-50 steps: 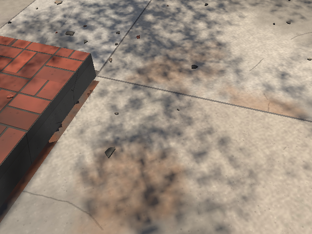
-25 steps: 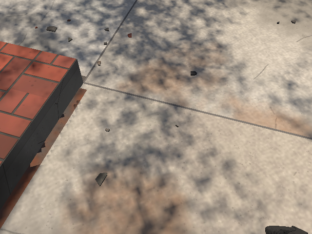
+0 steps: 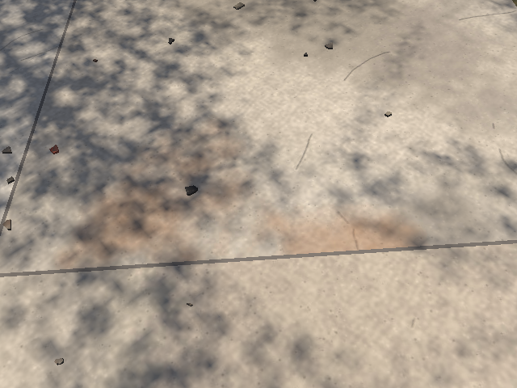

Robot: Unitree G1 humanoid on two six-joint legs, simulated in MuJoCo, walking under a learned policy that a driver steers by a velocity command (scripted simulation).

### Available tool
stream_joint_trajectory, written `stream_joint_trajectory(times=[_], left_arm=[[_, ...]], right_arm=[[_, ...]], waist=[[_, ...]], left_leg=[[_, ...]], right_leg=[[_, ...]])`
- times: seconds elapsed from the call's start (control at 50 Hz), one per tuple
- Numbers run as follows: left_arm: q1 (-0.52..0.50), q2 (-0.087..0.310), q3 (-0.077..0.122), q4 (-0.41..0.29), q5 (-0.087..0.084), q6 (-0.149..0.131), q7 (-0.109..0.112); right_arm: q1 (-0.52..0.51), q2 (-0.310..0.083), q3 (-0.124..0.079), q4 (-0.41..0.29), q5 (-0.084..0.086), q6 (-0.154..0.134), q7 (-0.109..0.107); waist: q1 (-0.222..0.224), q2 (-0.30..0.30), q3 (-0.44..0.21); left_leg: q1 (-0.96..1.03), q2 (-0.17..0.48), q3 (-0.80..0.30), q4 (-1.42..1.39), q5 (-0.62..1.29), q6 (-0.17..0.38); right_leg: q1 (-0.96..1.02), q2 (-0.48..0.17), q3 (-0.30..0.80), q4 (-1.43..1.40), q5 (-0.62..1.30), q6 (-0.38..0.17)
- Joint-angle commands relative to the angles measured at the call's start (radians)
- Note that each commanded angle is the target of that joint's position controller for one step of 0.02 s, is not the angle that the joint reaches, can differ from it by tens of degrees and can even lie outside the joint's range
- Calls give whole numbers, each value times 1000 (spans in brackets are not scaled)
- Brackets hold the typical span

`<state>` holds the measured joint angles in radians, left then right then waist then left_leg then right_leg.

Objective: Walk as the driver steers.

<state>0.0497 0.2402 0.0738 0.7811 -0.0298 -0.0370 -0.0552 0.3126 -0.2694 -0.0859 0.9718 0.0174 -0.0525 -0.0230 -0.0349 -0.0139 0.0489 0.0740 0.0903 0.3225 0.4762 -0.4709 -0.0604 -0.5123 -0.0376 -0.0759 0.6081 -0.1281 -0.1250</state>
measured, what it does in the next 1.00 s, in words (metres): walks ahead, turning right: left foot, then right foot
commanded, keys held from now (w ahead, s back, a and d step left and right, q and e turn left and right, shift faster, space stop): w+e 0.62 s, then w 0.38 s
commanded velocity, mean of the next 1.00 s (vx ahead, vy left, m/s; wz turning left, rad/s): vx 0.50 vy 0.00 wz -0.48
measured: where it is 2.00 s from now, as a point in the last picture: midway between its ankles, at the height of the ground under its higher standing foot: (356, 196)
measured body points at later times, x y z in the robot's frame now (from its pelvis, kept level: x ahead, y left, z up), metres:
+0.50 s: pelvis +0.29 -0.01 +0.01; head +0.32 -0.03 +0.46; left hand +0.40 +0.27 -0.10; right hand +0.46 -0.31 -0.07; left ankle +0.45 +0.07 -0.72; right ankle +0.13 -0.08 -0.71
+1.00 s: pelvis +0.53 -0.13 +0.01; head +0.55 -0.15 +0.46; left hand +0.85 -0.05 -0.06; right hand +0.37 -0.37 -0.12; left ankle +0.45 +0.07 -0.71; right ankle +0.58 -0.28 -0.72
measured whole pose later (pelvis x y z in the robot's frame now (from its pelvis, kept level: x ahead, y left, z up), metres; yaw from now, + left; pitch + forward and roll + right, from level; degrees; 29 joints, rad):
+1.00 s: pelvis +0.53 -0.13 +0.01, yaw -28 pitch +3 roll +2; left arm 0.04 0.25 0.04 0.63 -0.01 -0.06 -0.04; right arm 0.39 -0.30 -0.07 0.93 0.03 -0.06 0.01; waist -0.09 -0.02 0.02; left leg 0.03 0.05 0.13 0.37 -0.41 -0.04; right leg -0.48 -0.03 -0.02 0.51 -0.08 -0.08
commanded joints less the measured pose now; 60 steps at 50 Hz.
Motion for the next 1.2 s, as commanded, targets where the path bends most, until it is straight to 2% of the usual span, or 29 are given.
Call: stream_joint_trajectory(times=[0.02,0.04,0.06,0.08,0.1,0.12,0.2,0.3,0.38,0.44,0.48,0.5,0.52,0.54,0.56,0.58,0.62,0.72,0.82,0.92,0.96,0.98,1.0,1.02,1.04,1.06,1.1,1.14,1.2], left_arm=[[357,360,118,37,-9,2,32],[390,320,96,-3,15,-18,24],[369,244,76,7,24,-32,20],[310,202,64,0,15,-42,22],[219,163,52,-23,13,-44,23],[165,131,40,-43,20,-46,26],[196,177,47,-46,14,-52,51],[264,187,49,-35,8,-38,72],[318,182,48,-17,2,-30,74],[315,185,50,-22,6,-18,83],[282,160,41,-42,10,-12,82],[264,112,21,-67,22,-15,76],[402,40,0,-90,2,-25,76],[433,118,5,-83,-16,-28,77],[342,197,25,-83,-17,-23,76],[270,203,28,-98,-5,-16,77],[226,171,32,-119,8,-10,70],[199,85,7,-148,11,-2,64],[50,63,-16,-181,16,-27,37],[-64,90,-14,-229,6,-34,18],[13,125,4,-214,13,-35,17],[145,163,27,-170,19,-34,22],[310,223,53,-128,24,-29,34],[405,336,73,-115,40,-22,46],[422,286,57,-118,32,-24,43],[363,225,36,-116,31,-30,39],[239,152,14,-116,28,-38,34],[171,119,8,-111,37,-56,30],[167,133,18,-81,49,-81,38]], right_arm=[[5,-24,13,-137,-41,-27,5],[-52,-66,17,-169,2,-78,17],[-166,-117,4,-198,42,-103,26],[-175,-113,8,-195,34,-116,24],[-164,-121,1,-174,6,-115,15],[-143,-138,-11,-166,-7,-102,14],[-182,-97,-7,-196,-31,-59,13],[-363,-61,12,-255,-22,-62,24],[-433,-87,10,-293,-9,-75,40],[-400,-123,-1,-295,-6,-92,50],[-244,-160,-22,-257,-15,-103,44],[-92,-208,-36,-241,-33,-105,37],[35,-292,-58,-215,-48,-93,33],[34,-221,-43,-209,-20,-85,41],[-23,-139,-21,-230,-12,-77,38],[-76,-113,-11,-239,-18,-66,34],[-131,-81,3,-229,-32,-61,32],[-89,-130,-12,-179,-21,-80,40],[-57,-165,-16,-154,0,-61,36],[35,-203,-20,-107,16,-31,36],[18,-220,-21,-99,22,-18,31],[16,-207,-14,-96,23,-14,28],[13,-170,4,-110,6,-18,23],[75,-61,40,-155,-21,-36,29],[80,-93,38,-138,-3,-59,35],[9,-163,15,-156,32,-65,41],[-60,-147,14,-163,20,-55,38],[-15,-121,10,-144,14,-21,35],[-28,-88,12,-151,13,6,28]], waist=[[106,-254,-257],[138,-166,-425],[163,-91,-299],[126,-45,-210],[76,9,-156],[39,1,-134],[18,7,-86],[84,-61,-36],[111,-81,-29],[83,-110,-40],[1,-121,-115],[-70,-58,-251],[-30,239,-404],[-25,305,-400],[-48,182,-247],[-39,102,-156],[7,102,-60],[25,84,-43],[-16,72,-21],[-40,102,7],[29,118,-40],[98,102,-122],[170,64,-235],[143,-179,-355],[157,-204,-458],[153,-133,-300],[91,-67,-134],[32,-100,-86],[12,-66,-48]], left_leg=[[-684,-46,-101,810,-19,27],[-826,-123,-370,962,-152,35],[-937,-72,-405,957,-55,66],[-924,-24,-404,875,38,89],[-839,16,-407,785,100,87],[-754,40,-414,721,137,82],[-697,27,-382,524,240,25],[-641,-51,-360,142,545,8],[-604,-78,-382,26,564,26],[-561,-85,-394,-14,445,56],[-339,-87,-371,-61,432,102],[-78,46,-486,-21,411,164],[304,291,-914,-72,260,325],[323,353,-1130,-156,31,350],[192,309,-982,-179,-28,301],[51,264,-830,-192,57,263],[-146,189,-647,-247,233,237],[-204,173,-482,-334,436,287],[-188,122,-332,-338,524,253],[-66,184,-341,-284,568,230],[-45,181,-313,-167,787,203],[-83,140,-267,-9,910,178],[-244,97,-230,222,788,137],[-646,-52,-210,619,263,67],[-781,-97,-380,793,-123,70],[-871,-39,-410,849,-72,82],[-827,37,-385,746,88,85],[-710,65,-402,690,187,71],[-731,54,-428,638,290,47]], right_leg=[[820,-205,579,-130,-117,-238],[928,-318,951,-312,-239,-331],[885,-294,820,-342,-164,-269],[752,-250,667,-326,-77,-228],[595,-205,553,-325,23,-193],[488,-172,481,-342,115,-176],[344,-129,378,-395,263,-176],[282,-52,308,-386,127,-103],[345,-86,388,-323,62,-82],[425,-119,470,-231,97,-67],[405,-62,459,-88,216,-30],[289,-5,396,156,146,6],[-73,145,266,508,-292,85],[-241,88,271,674,-467,96],[-294,38,269,727,-384,101],[-272,-2,226,717,-305,105],[-201,-61,216,624,-221,102],[-184,-76,195,427,-130,111],[-113,-62,105,110,109,112],[-82,-25,64,-35,30,81],[65,17,31,-101,1,44],[266,50,7,-140,39,16],[541,-29,99,-100,70,-26],[887,-298,550,-140,-3,-169],[918,-390,815,-271,-78,-235],[803,-352,652,-281,-86,-185],[538,-256,398,-337,-22,-116],[380,-213,278,-419,31,-91],[332,-211,160,-479,127,-96]])
Velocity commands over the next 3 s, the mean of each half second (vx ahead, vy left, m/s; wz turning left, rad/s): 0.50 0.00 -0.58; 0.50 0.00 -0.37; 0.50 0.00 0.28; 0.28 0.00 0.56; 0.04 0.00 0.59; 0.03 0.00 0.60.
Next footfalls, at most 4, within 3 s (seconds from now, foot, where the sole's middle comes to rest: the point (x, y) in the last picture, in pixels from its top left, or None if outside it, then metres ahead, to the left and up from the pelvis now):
0.50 left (250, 373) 0.49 0.06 -0.75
1.00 right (384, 321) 0.61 -0.30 -0.75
1.54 left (326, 210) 0.98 -0.19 -0.75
1.98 right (382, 165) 1.15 -0.40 -0.75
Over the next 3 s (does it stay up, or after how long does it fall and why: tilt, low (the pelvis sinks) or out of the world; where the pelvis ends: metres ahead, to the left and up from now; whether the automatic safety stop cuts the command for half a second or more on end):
stays up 1.04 -0.28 0.02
